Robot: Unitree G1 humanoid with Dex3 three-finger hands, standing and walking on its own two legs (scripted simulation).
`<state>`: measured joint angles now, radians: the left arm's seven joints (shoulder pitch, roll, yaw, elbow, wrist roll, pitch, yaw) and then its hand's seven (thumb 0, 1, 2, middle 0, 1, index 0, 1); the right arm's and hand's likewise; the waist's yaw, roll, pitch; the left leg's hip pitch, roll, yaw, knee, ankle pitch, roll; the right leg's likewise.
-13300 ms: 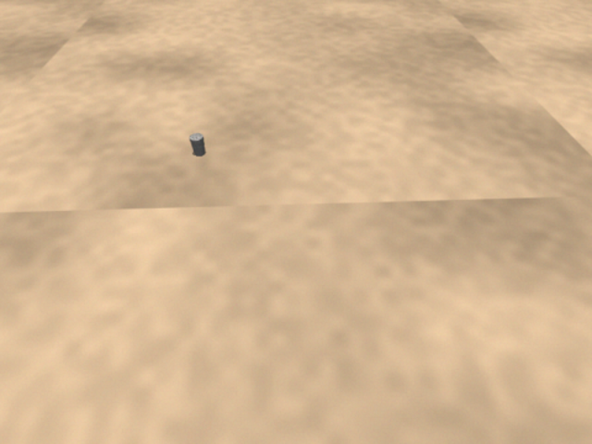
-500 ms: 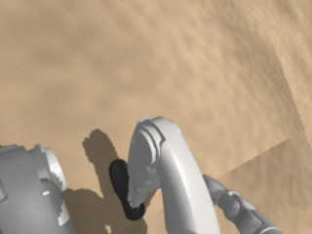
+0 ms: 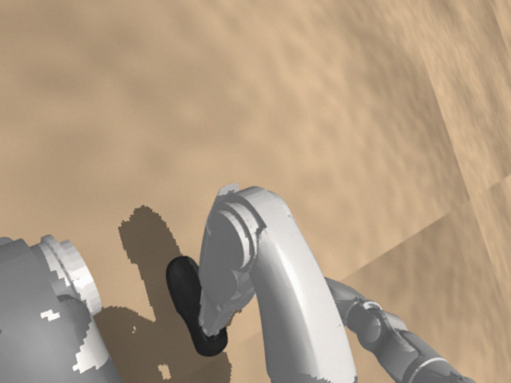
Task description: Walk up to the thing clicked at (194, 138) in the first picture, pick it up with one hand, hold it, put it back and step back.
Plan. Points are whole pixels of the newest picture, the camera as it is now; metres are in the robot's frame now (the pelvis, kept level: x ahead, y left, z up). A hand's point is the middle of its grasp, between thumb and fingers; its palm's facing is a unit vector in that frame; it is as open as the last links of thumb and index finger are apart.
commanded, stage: close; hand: left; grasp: from the side
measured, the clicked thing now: out of the picture +0.45 +0.30 -0.23
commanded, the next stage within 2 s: settle in 0.48 s
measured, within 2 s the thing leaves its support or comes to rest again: leaves its support in 0.90 s
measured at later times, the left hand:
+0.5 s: hand out of the picture +0.45 +0.30 -0.17, palm faces +0.37 -0.93 -0.01, open 8.4 cm
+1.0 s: hand out of the picture +0.45 +0.30 -0.16, palm faces +0.37 -0.93 +0.00, open 5.9 cm
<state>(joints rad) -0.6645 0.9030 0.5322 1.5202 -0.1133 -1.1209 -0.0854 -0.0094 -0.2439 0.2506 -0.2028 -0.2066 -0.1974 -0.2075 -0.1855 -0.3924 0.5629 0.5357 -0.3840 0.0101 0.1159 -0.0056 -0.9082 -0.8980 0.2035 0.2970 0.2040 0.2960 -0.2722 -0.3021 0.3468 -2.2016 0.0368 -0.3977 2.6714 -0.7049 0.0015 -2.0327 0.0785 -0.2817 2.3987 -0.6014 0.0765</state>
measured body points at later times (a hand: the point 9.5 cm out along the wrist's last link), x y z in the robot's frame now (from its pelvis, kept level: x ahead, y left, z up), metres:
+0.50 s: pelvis +0.00 +0.00 +0.01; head +0.23 +0.20 +0.33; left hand +0.42 +0.34 -0.17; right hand +0.16 -0.24 -0.02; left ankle +0.09 +0.12 -0.25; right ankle +0.15 -0.12 -0.25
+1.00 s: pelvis +0.00 +0.00 +0.01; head +0.23 +0.20 +0.33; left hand +0.43 +0.34 -0.15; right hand +0.17 -0.24 -0.02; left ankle +0.09 +0.12 -0.25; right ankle +0.15 -0.12 -0.25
